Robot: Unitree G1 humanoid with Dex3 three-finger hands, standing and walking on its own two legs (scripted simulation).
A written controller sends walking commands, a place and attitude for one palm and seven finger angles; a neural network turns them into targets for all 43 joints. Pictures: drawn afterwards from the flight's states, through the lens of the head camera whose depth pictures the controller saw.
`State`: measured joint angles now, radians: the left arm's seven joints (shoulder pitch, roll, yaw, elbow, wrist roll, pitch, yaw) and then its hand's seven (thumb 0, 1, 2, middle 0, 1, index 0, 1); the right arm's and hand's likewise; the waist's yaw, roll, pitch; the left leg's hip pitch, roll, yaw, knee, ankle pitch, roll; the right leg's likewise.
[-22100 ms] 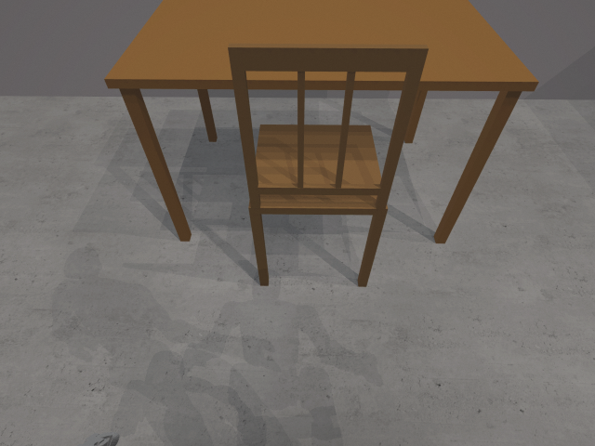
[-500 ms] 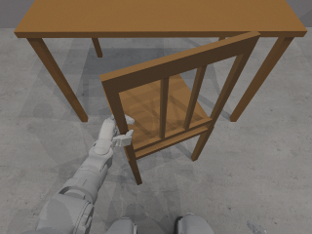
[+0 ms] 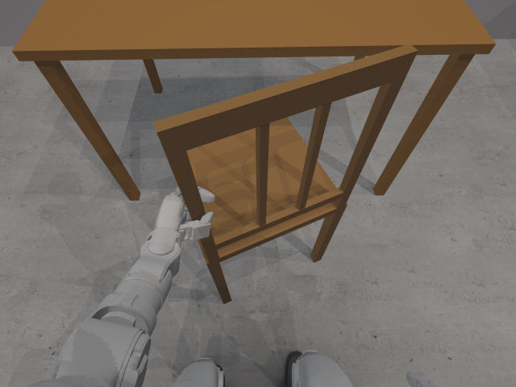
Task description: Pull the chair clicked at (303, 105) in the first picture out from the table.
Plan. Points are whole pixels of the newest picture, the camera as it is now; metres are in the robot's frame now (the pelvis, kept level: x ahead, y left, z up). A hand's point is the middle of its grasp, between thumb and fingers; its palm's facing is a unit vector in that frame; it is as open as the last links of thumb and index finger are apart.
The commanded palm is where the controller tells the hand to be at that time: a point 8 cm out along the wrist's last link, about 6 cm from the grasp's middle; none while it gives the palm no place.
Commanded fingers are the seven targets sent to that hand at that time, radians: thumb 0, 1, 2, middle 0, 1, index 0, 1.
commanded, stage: step backward, pulling the chair out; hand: left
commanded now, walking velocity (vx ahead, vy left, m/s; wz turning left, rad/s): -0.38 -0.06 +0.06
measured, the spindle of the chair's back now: (261, 183) +0.47 -0.01 -0.05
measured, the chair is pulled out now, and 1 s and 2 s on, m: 0.18 0.18 0.20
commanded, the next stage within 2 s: stop walking, hand still on the chair in 1.26 s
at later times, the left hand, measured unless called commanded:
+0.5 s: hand (204, 223) +0.38 +0.10 -0.05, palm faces -0.06 -0.98 -0.20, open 5.8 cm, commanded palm +0.40 +0.15 -0.04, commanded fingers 0.00 0.90 0.90 -0.50 -1.45 -0.50 -1.45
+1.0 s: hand (203, 223) +0.38 +0.10 -0.05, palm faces -0.07 -0.98 -0.19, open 5.7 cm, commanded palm +0.40 +0.15 -0.04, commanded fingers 0.00 0.90 0.90 -0.50 -1.45 -0.50 -1.45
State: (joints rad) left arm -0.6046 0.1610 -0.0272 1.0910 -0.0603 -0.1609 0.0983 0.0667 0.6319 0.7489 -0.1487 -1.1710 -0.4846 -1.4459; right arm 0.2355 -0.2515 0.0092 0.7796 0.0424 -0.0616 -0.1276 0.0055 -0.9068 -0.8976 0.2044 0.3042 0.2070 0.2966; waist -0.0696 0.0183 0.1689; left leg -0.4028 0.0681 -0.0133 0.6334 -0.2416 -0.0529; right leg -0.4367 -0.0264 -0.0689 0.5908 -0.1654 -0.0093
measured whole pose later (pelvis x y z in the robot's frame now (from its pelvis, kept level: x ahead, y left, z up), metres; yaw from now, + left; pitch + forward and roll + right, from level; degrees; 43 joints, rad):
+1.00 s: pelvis +0.00 +0.00 +0.00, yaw +0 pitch +0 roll +0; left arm -0.61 0.16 -0.04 1.09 -0.06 -0.15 0.10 0.08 0.63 0.75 -0.14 -1.18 -0.49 -1.45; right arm 0.22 -0.26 0.00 0.77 0.05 -0.06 -0.13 0.01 -0.91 -0.90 0.20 0.30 0.21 0.30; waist -0.07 0.01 0.17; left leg -0.39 0.06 -0.02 0.62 -0.24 -0.05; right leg -0.42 -0.03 -0.08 0.58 -0.16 -0.01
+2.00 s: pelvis +0.07 -0.01 +0.02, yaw +1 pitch -2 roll +0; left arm -0.22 0.09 -0.12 0.78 -0.05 -0.07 0.09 0.11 0.65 0.75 -0.12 -1.14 -0.49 -1.44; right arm 0.16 -0.23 0.01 0.67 0.03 0.05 -0.10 0.01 -0.91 -0.90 0.20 0.30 0.21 0.30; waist -0.01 0.06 0.07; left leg -0.16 0.08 -0.02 0.47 -0.28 -0.07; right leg -0.21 -0.02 -0.09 0.49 -0.24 -0.01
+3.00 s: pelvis +0.08 +0.01 -0.01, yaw +0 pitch +6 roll +0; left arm -0.06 0.13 -0.06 0.40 -0.04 0.13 0.05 0.00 -0.52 0.21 -0.15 -0.47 -0.16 -0.47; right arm 0.23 -0.24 -0.01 0.62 0.02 -0.04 -0.04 0.01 -0.91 -0.90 0.20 0.30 0.21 0.30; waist -0.06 0.04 -0.05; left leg -0.43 0.05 0.01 0.72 -0.40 -0.04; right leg -0.50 -0.06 -0.05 0.73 -0.34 0.01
